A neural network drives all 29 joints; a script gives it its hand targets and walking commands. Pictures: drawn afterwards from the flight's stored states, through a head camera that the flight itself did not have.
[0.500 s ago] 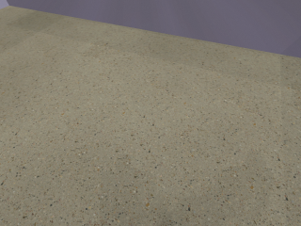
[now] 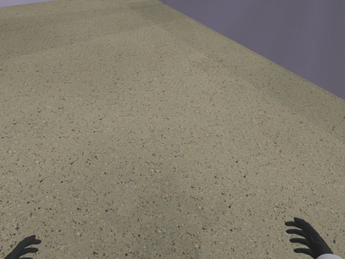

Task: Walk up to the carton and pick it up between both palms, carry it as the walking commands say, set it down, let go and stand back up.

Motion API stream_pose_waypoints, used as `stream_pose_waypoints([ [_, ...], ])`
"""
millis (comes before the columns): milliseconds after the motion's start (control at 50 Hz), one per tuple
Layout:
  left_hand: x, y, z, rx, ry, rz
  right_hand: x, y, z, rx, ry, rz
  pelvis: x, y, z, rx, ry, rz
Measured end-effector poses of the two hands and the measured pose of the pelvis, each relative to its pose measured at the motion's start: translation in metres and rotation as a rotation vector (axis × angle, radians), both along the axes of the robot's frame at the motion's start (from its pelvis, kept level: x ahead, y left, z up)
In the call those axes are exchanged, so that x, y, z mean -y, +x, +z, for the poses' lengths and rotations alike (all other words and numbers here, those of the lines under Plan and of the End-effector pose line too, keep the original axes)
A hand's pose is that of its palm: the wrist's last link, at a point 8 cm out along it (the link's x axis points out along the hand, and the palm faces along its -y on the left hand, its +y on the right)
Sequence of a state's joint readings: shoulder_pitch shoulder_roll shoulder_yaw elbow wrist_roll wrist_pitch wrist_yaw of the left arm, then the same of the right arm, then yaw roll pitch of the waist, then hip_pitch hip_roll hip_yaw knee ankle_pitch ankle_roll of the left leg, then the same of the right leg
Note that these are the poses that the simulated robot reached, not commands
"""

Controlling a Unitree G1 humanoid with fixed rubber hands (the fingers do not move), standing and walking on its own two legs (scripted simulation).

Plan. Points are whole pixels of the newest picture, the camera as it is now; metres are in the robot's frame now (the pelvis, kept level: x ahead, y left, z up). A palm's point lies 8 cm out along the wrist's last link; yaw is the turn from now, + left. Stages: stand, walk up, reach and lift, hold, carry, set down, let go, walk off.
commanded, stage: walk up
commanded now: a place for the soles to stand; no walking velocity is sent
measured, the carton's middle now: out of the picture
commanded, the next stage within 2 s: none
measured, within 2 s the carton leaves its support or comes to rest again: neither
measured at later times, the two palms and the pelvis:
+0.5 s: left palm out of the picture +0.09 +0.39 -0.04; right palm (211, 134) +0.51 -0.12 -0.04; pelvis +0.21 +0.08 +0.01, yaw +25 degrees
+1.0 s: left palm out of the picture +0.36 +0.59 -0.07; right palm (156, 108) +0.66 +0.07 -0.08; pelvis +0.45 +0.29 +0.00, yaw +39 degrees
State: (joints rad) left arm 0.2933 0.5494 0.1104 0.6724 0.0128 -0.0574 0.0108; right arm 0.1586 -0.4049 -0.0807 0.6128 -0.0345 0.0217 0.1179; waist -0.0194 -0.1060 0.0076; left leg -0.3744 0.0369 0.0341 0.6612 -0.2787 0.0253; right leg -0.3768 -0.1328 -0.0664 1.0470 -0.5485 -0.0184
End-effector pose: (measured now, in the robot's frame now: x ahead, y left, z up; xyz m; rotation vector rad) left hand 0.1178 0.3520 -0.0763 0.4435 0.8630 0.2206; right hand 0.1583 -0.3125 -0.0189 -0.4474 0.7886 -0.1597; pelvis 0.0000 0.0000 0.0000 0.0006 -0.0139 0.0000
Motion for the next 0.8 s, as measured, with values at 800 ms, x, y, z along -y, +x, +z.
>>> stream_pose_waypoints([
  [800, -0.179, 0.09, -0.006, -0.058, -0.092, 0.621, -0.395, 0.478, -0.036, -0.076, 0.031, 0.659, -0.222, 0.335, -0.003, 0.024, 0.018, 0.635],
])
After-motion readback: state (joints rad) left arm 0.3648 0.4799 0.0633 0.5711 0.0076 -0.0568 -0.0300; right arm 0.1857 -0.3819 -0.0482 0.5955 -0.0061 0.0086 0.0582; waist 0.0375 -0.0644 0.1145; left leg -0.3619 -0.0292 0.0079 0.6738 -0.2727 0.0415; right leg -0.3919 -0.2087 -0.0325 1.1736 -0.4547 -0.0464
